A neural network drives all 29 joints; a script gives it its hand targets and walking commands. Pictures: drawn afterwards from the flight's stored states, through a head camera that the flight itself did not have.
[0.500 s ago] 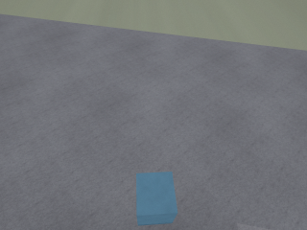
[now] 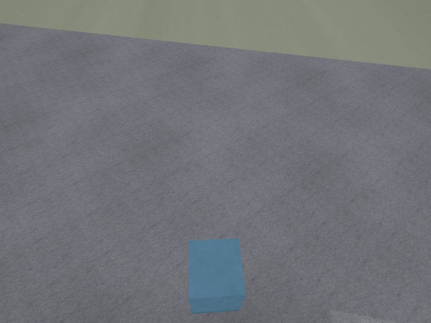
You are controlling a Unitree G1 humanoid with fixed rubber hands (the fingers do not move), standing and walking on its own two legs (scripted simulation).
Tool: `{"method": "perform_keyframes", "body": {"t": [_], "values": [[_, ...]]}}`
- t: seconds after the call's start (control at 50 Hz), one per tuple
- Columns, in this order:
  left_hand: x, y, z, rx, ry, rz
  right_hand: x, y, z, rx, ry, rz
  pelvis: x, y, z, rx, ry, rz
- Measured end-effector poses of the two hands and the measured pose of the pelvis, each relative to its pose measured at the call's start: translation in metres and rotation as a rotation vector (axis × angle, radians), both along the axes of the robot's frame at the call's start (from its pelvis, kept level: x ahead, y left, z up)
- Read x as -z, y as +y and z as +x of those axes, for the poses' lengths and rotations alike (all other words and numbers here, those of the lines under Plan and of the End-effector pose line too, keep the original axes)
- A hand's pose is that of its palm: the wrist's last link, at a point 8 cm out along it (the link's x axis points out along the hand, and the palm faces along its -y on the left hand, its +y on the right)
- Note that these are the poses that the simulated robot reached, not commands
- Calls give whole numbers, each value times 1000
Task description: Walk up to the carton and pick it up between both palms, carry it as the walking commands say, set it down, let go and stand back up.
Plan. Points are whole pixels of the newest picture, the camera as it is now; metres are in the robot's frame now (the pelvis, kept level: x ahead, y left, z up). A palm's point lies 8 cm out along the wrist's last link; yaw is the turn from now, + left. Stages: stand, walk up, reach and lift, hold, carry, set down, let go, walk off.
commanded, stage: walk up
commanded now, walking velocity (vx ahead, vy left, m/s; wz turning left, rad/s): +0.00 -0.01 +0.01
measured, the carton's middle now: (214, 276) +0.40 -0.02 -0.66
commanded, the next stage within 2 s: stand in 0.30 s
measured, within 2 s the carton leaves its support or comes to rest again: neither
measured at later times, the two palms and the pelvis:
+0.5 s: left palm out of the picture -0.02 +0.25 -0.14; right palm out of the picture +0.00 -0.25 -0.14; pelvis -0.02 +0.00 +0.00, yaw -1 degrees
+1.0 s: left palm out of the picture -0.01 +0.27 -0.14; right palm out of the picture +0.01 -0.25 -0.13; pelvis -0.02 +0.01 +0.00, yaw -1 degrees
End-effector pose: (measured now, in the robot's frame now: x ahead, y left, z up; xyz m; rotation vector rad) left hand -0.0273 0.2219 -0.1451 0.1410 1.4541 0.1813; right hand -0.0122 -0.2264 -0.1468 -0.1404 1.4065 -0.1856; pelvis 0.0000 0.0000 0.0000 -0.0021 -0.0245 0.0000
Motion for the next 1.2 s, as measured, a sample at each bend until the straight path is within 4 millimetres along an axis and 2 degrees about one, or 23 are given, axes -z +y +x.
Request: {"method": "perform_keyframes", "body": {"t": [0.2,0.5,0.98,1.0,1.02,1.12,1.16,1.2], "values": [[-1,7,-2,9,-20,16,-1,-9,-2,-8,-16,-12,0,-3,-7,3,-2,1],[-4,26,6,33,-63,47,-6,-23,8,-30,-66,-41,0,-2,-15,14,-4,0],[-6,52,15,58,-92,67,-13,-25,17,-44,-111,-71,1,10,-22,27,-12,0],[-6,52,19,52,-101,66,-13,-25,22,-31,-127,-69,3,11,-23,21,9,-4],[-5,52,32,57,-128,67,-14,-26,34,-30,-156,-68,6,11,-25,15,27,-6],[-16,48,129,86,-280,59,-19,-24,118,-102,-226,-56,21,11,-41,-4,52,-2],[-21,44,150,100,-266,58,-23,-20,140,-103,-219,-39,23,9,-41,-8,69,-6],[-23,39,159,109,-234,52,-26,-16,151,-95,-204,-23,23,7,-37,-14,91,-9]]}}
